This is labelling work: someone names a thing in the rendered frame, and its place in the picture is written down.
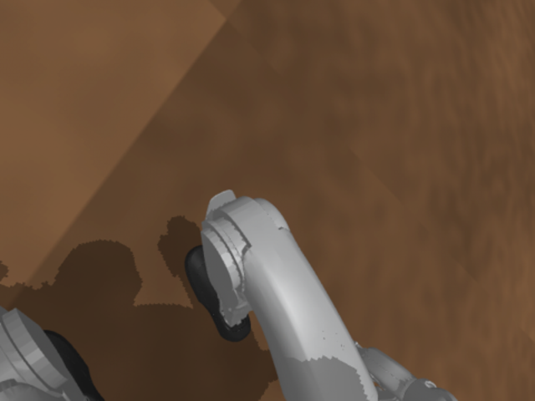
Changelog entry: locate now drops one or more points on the left robot foot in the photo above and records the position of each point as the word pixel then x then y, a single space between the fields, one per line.
pixel 75 365

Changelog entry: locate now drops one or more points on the right robot hand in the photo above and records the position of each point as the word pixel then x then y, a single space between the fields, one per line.
pixel 392 377

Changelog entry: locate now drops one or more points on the right robot arm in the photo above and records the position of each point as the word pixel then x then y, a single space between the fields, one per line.
pixel 423 389

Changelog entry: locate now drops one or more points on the right robot foot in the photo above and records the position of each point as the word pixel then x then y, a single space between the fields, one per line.
pixel 195 267

